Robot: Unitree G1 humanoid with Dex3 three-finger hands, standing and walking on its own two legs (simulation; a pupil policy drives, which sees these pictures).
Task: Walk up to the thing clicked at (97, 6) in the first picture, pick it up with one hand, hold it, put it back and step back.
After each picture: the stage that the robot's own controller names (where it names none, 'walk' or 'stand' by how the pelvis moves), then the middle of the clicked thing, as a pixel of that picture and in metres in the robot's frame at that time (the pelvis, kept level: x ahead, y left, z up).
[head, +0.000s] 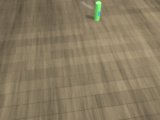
stand; (97, 11) +1.94 -0.19 -0.65
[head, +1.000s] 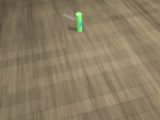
walk; (79, 22) +1.80 +0.17 -0.64
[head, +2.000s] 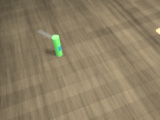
walk; (57, 46) +1.22 +0.34 -0.65
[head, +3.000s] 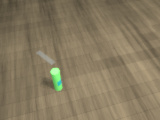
walk; (56, 79) +0.79 +0.27 -0.65
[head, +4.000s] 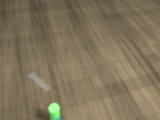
walk; (54, 115) +0.49 +0.15 -0.64
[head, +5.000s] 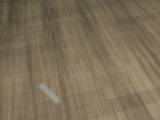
stand; out of the picture +0.38 +0.15 -0.65
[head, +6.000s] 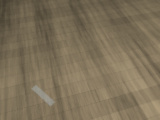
stand; out of the picture +0.37 +0.17 -0.65
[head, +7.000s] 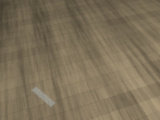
stand; out of the picture +0.38 +0.17 -0.66
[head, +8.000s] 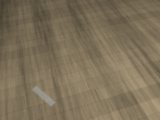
stand; out of the picture +0.38 +0.17 -0.66
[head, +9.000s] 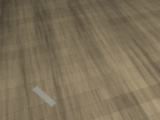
stand; out of the picture +0.37 +0.16 -0.66
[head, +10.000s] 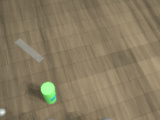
go down; (49, 94) +0.41 +0.15 -0.50
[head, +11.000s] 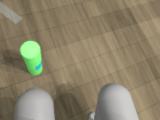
go down; (33, 60) +0.47 +0.18 -0.27
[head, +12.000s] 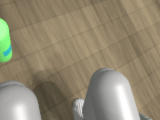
close in; out of the picture +0.46 +0.21 -0.20
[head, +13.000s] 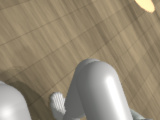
close; out of the picture +0.45 +0.24 -0.17
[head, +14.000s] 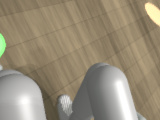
lift; out of the picture +0.38 +0.22 -0.15
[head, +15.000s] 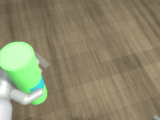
lift; (29, 79) +0.33 +0.17 +0.05
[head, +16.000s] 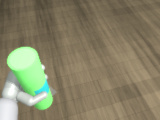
hold; (35, 83) +0.32 +0.16 +0.06
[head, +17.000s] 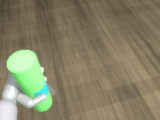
hold; (34, 85) +0.32 +0.17 +0.05
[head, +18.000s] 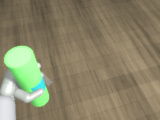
crouch; (31, 81) +0.34 +0.17 +0.02
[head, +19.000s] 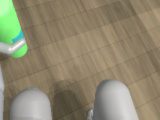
lower; (8, 31) +0.48 +0.18 -0.03
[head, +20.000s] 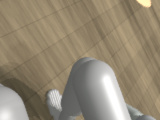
lower; out of the picture +0.46 +0.26 -0.17
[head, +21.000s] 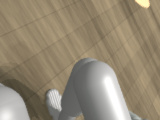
lower; out of the picture +0.45 +0.26 -0.17
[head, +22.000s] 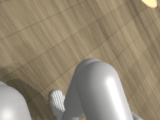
lower; out of the picture +0.45 +0.25 -0.17
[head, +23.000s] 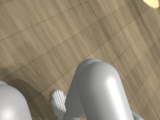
lower; out of the picture +0.45 +0.26 -0.16
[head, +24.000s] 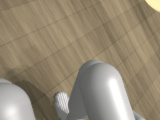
loosen; out of the picture +0.44 +0.23 -0.15
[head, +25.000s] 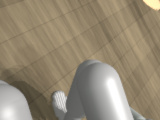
withdraw; out of the picture +0.43 +0.23 -0.17
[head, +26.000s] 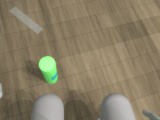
walk; (49, 71) +0.45 +0.16 -0.36
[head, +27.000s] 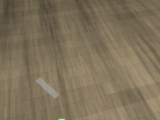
stand; out of the picture +0.38 +0.13 -0.59
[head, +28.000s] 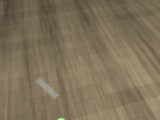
stand; out of the picture +0.38 +0.13 -0.60
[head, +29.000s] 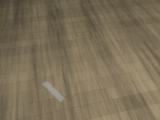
stand; out of the picture +0.39 +0.11 -0.64
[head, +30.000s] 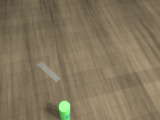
walk; (65, 112) +0.42 +0.10 -0.63
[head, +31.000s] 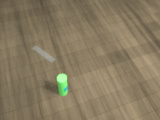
walk; (62, 85) +0.60 +0.13 -0.63
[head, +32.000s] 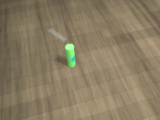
walk; (70, 56) +0.93 +0.16 -0.63
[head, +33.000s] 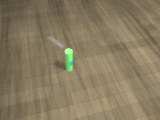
stand; (68, 60) +1.04 +0.14 -0.65
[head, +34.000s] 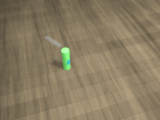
stand; (66, 59) +1.04 +0.17 -0.66
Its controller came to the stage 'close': yes
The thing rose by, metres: 0.70
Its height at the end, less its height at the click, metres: +0.00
